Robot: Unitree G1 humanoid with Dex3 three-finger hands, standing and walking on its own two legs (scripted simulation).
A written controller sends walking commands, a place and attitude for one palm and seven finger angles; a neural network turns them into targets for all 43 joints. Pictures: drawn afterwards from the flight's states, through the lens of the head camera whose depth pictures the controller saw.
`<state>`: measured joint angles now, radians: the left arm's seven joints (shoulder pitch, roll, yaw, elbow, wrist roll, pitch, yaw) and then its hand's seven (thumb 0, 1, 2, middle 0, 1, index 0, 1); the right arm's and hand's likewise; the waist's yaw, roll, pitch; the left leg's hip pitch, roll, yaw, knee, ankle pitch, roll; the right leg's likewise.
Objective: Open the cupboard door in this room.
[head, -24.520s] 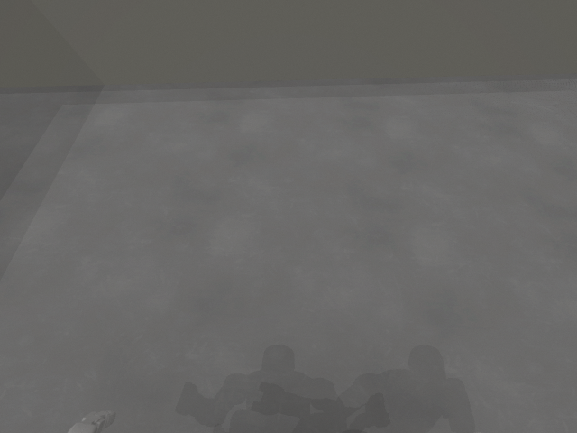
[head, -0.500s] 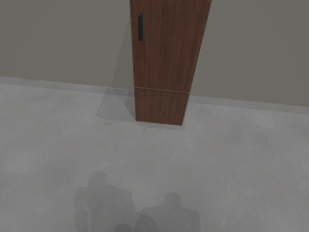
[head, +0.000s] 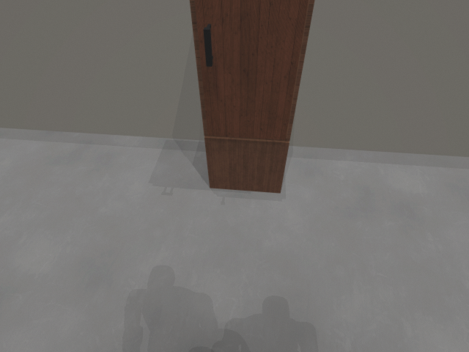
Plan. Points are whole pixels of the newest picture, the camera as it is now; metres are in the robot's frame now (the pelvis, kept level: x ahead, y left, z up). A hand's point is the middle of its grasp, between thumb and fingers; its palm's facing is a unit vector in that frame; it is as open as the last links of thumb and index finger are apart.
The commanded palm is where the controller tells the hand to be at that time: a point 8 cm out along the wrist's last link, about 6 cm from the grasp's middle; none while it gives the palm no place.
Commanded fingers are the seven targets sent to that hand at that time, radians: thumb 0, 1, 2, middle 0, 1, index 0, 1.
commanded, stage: walk to a spot facing it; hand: left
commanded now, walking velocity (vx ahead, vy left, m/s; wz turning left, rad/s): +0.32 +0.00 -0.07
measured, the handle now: (209, 45) +1.05 +0.15 +0.07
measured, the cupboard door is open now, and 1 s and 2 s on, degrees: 0 0 0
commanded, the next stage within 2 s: take the last steps up to it in 0.24 s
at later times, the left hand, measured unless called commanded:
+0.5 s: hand out of the picture +0.11 +0.21 -0.19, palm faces +0.01 -0.99 -0.17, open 7.4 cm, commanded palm none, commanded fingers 0.00 0.90 0.90 -0.20 -0.30 -0.20 -0.30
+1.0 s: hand (165, 277) +0.31 +0.19 -0.17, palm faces -0.02 -0.98 -0.18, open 7.3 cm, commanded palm none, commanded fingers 0.00 0.90 0.90 -0.20 -0.30 -0.20 -0.30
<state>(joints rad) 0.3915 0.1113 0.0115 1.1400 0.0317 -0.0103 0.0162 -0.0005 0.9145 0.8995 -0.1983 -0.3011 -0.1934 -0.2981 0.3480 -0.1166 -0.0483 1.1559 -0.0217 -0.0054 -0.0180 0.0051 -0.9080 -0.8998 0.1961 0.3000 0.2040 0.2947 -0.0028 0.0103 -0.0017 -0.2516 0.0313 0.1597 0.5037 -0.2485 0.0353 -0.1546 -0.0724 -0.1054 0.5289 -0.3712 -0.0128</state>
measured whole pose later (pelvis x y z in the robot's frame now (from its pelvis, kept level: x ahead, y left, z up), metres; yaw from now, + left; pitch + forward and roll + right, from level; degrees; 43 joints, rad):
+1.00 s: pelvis +0.33 +0.01 +0.01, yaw -3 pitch +0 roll -1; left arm 0.32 0.16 0.03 1.11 0.03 -0.06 0.01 0.00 0.93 0.90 -0.20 -0.30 -0.20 -0.30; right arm 0.19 -0.17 -0.06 1.06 -0.02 -0.01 0.02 0.01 -0.92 -0.90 0.19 0.30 0.20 0.29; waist 0.01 0.01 0.06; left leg -0.49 0.12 0.10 0.82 -0.29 -0.03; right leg -0.10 -0.03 -0.16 0.39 -0.28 -0.01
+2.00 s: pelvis +0.47 +0.05 -0.02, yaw -4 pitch -4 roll +0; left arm 0.24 0.23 0.04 0.95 0.03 0.06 0.04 0.00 0.91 0.90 -0.20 -0.30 -0.20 -0.30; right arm 0.20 -0.24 -0.06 0.86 -0.03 0.03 -0.01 0.00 -0.91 -0.90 0.19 0.30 0.20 0.29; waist 0.01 0.01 0.02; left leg -0.27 0.00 0.06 0.68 -0.34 0.02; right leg -0.41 -0.09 -0.03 0.71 -0.33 0.00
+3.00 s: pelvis +0.46 +0.06 +0.00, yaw -3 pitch -1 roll +1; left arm 0.32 0.14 0.00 1.05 0.03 0.00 0.02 0.00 0.91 0.90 -0.20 -0.30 -0.19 -0.30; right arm 0.30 -0.16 -0.01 1.05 -0.02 -0.01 -0.02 0.01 -0.91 -0.90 0.20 0.30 0.20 0.29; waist 0.00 0.00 0.01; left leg -0.25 -0.04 0.05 0.48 -0.22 0.04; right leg -0.31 0.01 0.07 0.49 -0.16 0.00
